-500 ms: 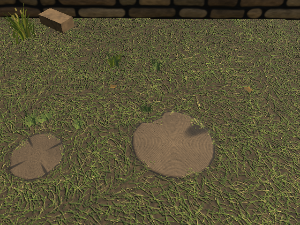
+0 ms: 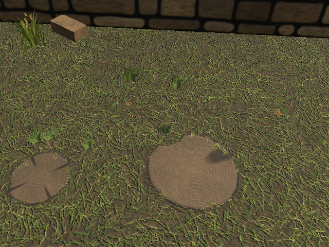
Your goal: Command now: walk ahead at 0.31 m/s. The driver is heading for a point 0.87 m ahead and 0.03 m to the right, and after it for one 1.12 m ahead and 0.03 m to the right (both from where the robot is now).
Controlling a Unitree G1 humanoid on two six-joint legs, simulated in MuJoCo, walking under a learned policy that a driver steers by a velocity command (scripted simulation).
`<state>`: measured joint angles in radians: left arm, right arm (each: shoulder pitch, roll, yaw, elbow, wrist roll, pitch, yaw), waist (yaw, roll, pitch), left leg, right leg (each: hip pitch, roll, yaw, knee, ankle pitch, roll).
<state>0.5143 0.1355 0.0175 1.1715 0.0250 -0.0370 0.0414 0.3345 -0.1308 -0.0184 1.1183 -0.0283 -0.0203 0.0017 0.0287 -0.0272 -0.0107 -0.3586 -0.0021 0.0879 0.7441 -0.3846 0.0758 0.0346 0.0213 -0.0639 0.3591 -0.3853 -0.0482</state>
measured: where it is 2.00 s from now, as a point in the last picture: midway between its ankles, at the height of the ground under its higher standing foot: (162, 151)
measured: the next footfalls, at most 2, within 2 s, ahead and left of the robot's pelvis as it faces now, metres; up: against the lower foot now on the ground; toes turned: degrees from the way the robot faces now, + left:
left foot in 0.14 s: +0.16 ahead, +0.13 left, +0.00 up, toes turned +5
right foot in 0.66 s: +0.50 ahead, -0.05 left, +0.00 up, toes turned -4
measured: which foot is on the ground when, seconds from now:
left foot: up 0.00-0.12, down 0.14-0.68, up 0.70-1.00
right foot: down 0.00-0.16, up 0.18-0.64, down 0.66-1.00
